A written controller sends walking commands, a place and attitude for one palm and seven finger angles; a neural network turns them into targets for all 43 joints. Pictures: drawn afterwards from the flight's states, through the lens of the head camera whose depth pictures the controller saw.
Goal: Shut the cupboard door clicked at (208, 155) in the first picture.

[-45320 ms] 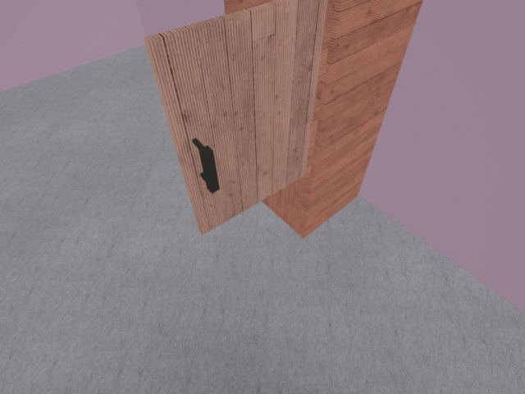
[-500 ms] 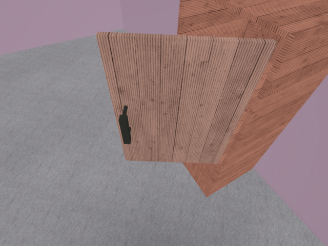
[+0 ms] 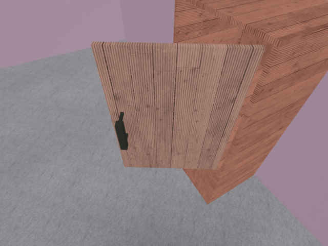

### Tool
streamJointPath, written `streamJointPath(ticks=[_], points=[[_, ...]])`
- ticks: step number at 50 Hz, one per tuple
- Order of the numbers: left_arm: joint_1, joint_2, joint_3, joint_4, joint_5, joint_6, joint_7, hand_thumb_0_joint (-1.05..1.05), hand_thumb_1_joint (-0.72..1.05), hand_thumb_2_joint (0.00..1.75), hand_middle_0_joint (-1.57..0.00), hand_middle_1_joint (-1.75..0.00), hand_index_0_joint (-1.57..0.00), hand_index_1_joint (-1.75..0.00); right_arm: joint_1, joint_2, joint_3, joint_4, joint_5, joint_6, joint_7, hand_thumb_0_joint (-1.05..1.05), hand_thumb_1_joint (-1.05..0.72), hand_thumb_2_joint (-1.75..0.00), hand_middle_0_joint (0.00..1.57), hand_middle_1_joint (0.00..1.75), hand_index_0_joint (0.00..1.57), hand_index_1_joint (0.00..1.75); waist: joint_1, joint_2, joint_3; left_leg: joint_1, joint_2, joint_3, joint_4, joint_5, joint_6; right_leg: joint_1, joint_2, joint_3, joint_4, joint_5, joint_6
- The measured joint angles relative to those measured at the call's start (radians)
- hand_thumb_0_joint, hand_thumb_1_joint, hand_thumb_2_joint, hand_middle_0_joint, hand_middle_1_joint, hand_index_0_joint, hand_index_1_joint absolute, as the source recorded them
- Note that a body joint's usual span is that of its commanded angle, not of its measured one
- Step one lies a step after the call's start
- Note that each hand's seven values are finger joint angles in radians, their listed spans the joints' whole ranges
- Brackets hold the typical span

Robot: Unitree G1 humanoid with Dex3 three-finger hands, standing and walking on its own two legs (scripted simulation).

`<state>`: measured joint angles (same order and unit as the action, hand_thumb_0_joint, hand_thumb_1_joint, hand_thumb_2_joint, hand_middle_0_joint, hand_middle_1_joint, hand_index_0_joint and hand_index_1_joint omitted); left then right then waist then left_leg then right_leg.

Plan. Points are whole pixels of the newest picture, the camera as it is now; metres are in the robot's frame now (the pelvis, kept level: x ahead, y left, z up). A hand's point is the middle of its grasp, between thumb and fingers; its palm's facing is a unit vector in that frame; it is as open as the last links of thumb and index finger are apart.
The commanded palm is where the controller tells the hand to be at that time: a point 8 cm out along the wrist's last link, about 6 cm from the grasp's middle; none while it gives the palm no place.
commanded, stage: raise the hand and make a fist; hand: left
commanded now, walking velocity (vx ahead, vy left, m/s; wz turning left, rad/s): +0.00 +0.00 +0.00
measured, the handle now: (123, 131) +0.48 +0.17 -0.05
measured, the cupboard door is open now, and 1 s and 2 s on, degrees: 59 59 59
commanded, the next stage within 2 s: bring the fist close to the handle in 1.94 s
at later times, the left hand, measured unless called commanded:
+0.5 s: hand out of the picture +0.11 +0.17 -0.09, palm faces +0.12 -0.99 -0.02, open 5.9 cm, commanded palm +0.11 +0.22 -0.07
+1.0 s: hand (97, 240) +0.15 +0.17 -0.06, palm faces +0.02 -1.00 -0.02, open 3.7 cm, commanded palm +0.13 +0.23 -0.06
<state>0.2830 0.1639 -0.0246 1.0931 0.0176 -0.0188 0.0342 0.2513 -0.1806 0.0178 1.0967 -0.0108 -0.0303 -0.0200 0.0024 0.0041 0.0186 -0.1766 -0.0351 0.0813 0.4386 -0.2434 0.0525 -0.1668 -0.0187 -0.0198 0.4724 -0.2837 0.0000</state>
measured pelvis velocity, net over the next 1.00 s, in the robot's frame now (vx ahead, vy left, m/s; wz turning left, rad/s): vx -0.05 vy -0.01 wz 0.02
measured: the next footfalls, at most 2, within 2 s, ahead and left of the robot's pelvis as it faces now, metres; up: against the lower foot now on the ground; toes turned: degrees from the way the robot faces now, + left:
none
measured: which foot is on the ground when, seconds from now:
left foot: down 0.00-1.00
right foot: down 0.00-1.00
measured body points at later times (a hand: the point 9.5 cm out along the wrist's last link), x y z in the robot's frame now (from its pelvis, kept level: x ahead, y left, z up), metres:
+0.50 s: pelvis -0.06 -0.05 -0.12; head +0.00 -0.04 +0.33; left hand +0.10 +0.22 -0.08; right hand +0.20 -0.28 -0.15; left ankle +0.00 +0.08 -0.74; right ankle -0.02 -0.12 -0.74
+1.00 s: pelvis -0.05 -0.01 -0.11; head +0.02 +0.00 +0.34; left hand +0.15 +0.23 -0.06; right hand +0.13 -0.26 -0.19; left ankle +0.00 +0.08 -0.74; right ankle -0.02 -0.12 -0.74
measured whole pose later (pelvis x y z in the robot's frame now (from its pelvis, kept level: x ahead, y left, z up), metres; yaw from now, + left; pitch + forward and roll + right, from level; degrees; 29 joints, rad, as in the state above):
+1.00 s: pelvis -0.05 -0.01 -0.11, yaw +1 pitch +16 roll -2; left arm 0.45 0.22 0.13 -0.01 -0.29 -0.45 -0.27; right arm 0.27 -0.24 -0.02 0.55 0.02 -0.21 -0.06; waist 0.01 0.03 -0.17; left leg -1.02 0.02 0.01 1.25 -0.52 0.04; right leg -0.96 0.00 -0.09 1.22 -0.55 -0.03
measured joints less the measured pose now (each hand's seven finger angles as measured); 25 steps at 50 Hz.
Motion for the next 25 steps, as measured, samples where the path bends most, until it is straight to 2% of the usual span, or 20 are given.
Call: streamJointPath(ticks=[2, 3, 4, 6, 8, 10, 12, 14, 15, 16, 17, 19, 22, 25], points=[[-0.006, 0.001, 0.0, -0.005, 0.003, -0.004, 0.007, 0.01, 0.91, 0.9, -0.2, -0.3, -0.2, -0.29, -0.004, -0.001, 0.001, -0.003, 0.002, 0.004, 0.002, 0.01, -0.91, -0.89, 0.2, 0.3, 0.19, 0.3, -0.001, 0.001, 0.002, -0.013, 0.009, -0.005, 0.014, -0.003, -0.005, -0.003, 0.009, -0.005, -0.006, 0.004, -0.003], [0.037, 0.001, 0.056, -0.171, -0.019, 0.054, -0.004, 0.01, 0.91, 0.9, -0.21, -0.3, -0.2, -0.29, 0.006, 0.002, 0.004, -0.045, 0.005, -0.013, -0.009, 0.01, -0.91, -0.89, 0.2, 0.3, 0.19, 0.3, -0.007, -0.007, 0.019, -0.026, 0.012, -0.008, 0.038, -0.01, -0.008, -0.015, 0.01, -0.009, 0.015, 0.0, -0.004], [0.091, 0.012, 0.066, -0.369, -0.052, 0.063, 0.005, 0.02, 0.91, 0.9, -0.21, -0.3, -0.2, -0.3, 0.03, 0.003, 0.009, -0.095, 0.02, -0.059, -0.029, 0.01, -0.9, -0.89, 0.2, 0.3, 0.2, 0.3, -0.005, -0.019, 0.024, -0.044, 0.01, -0.009, 0.061, -0.019, -0.01, -0.04, 0.007, -0.011, 0.057, -0.013, -0.008], [0.174, 0.03, 0.059, -0.691, -0.116, 0.013, 0.03, 0.02, 0.91, 0.9, -0.21, -0.31, -0.2, -0.3, 0.072, -0.006, 0.004, -0.173, 0.031, -0.16, -0.044, 0.01, -0.9, -0.89, 0.2, 0.3, 0.2, 0.3, -0.006, -0.03, -0.002, -0.074, 0.001, -0.009, 0.093, -0.031, -0.016, -0.089, -0.007, -0.018, 0.132, -0.044, -0.016], [0.159, 0.024, 0.073, -0.845, -0.147, -0.075, 0.027, 0.02, 0.91, 0.9, -0.22, -0.32, -0.21, -0.31, 0.083, -0.025, -0.015, -0.241, 0.028, -0.227, -0.03, 0.01, -0.9, -0.89, 0.2, 0.3, 0.2, 0.3, -0.027, -0.017, -0.039, -0.14, -0.008, -0.027, 0.154, -0.047, -0.019, -0.134, -0.017, -0.034, 0.175, -0.079, -0.017], [0.103, 0.007, 0.114, -0.878, -0.179, -0.213, -0.023, 0.02, 0.91, 0.9, -0.24, -0.34, -0.23, -0.33, 0.056, -0.044, -0.033, -0.298, 0.02, -0.255, -0.009, 0.01, -0.9, -0.89, 0.2, 0.3, 0.2, 0.3, -0.04, 0.0, -0.085, -0.248, 0.002, -0.036, 0.246, -0.075, -0.022, -0.233, -0.012, -0.044, 0.25, -0.102, -0.021], [0.066, 0.001, 0.155, -0.876, -0.223, -0.37, -0.115, 0.01, 0.91, 0.9, -0.26, -0.36, -0.25, -0.36, 0.015, -0.05, -0.048, -0.355, 0.012, -0.264, 0.012, 0.01, -0.9, -0.89, 0.2, 0.3, 0.2, 0.3, -0.04, -0.008, -0.129, -0.37, 0.015, -0.029, 0.35, -0.108, -0.03, -0.36, -0.004, -0.037, 0.358, -0.13, -0.032], [0.052, 0.008, 0.18, -0.865, -0.259, -0.524, -0.237, 0.01, 0.91, 0.9, -0.28, -0.39, -0.27, -0.38, -0.024, -0.054, -0.062, -0.414, 0.009, -0.27, 0.026, 0.01, -0.9, -0.89, 0.2, 0.3, 0.2, 0.3, -0.033, -0.029, -0.161, -0.496, 0.029, -0.022, 0.468, -0.149, -0.036, -0.492, 0.004, -0.032, 0.482, -0.17, -0.044], [0.051, 0.014, 0.188, -0.856, -0.27, -0.579, -0.296, 0.01, 0.91, 0.9, -0.3, -0.4, -0.29, -0.4, -0.042, -0.058, -0.069, -0.445, 0.011, -0.27, 0.03, 0.01, -0.9, -0.89, 0.2, 0.3, 0.2, 0.3, -0.028, -0.038, -0.17, -0.553, 0.035, -0.022, 0.528, -0.169, -0.035, -0.549, 0.008, -0.033, 0.541, -0.19, -0.053], [0.055, 0.02, 0.194, -0.85, -0.282, -0.607, -0.346, 0.01, 0.91, 0.9, -0.31, -0.42, -0.3, -0.42, -0.058, -0.065, -0.076, -0.476, 0.015, -0.266, 0.032, 0.01, -0.9, -0.89, 0.2, 0.3, 0.2, 0.3, -0.022, -0.044, -0.174, -0.604, 0.041, -0.024, 0.585, -0.189, -0.043, -0.6, 0.011, -0.035, 0.596, -0.209, -0.058], [0.065, 0.026, 0.195, -0.848, -0.295, -0.61, -0.385, 0.01, 0.91, 0.9, -0.33, -0.44, -0.32, -0.43, -0.071, -0.074, -0.081, -0.507, 0.021, -0.26, 0.03, 0.01, -0.9, -0.89, 0.2, 0.3, 0.2, 0.3, -0.015, -0.047, -0.176, -0.65, 0.045, -0.027, 0.636, -0.206, -0.047, -0.643, 0.013, -0.039, 0.646, -0.227, -0.064], [0.097, 0.034, 0.198, -0.853, -0.32, -0.57, -0.426, 0.01, 0.91, 0.9, -0.37, -0.48, -0.36, -0.47, -0.09, -0.091, -0.087, -0.558, 0.033, -0.247, 0.016, 0.01, -0.9, -0.89, 0.2, 0.3, 0.2, 0.3, 0.002, -0.047, -0.178, -0.722, 0.05, -0.04, 0.72, -0.236, -0.053, -0.71, 0.015, -0.051, 0.725, -0.259, -0.069], [0.157, 0.044, 0.207, -0.903, -0.336, -0.51, -0.41, 0.01, 0.91, 0.9, -0.42, -0.53, -0.41, -0.53, -0.1, -0.101, -0.088, -0.602, 0.041, -0.243, -0.011, 0.01, -0.9, -0.89, 0.2, 0.3, 0.19, 0.3, 0.03, -0.038, -0.18, -0.801, 0.058, -0.068, 0.813, -0.268, -0.064, -0.772, 0.021, -0.078, 0.798, -0.291, -0.076], [0.198, 0.054, 0.209, -0.995, -0.338, -0.515, -0.376, 0.02, 0.9, 0.9, -0.47, -0.59, -0.46, -0.59, -0.101, -0.092, -0.072, -0.601, 0.041, -0.251, -0.034, 0.01, -0.9, -0.89, 0.2, 0.3, 0.19, 0.3, 0.052, -0.022, -0.175, -0.845, 0.065, -0.101, 0.866, -0.285, -0.069, -0.796, 0.029, -0.111, 0.828, -0.305, -0.085]])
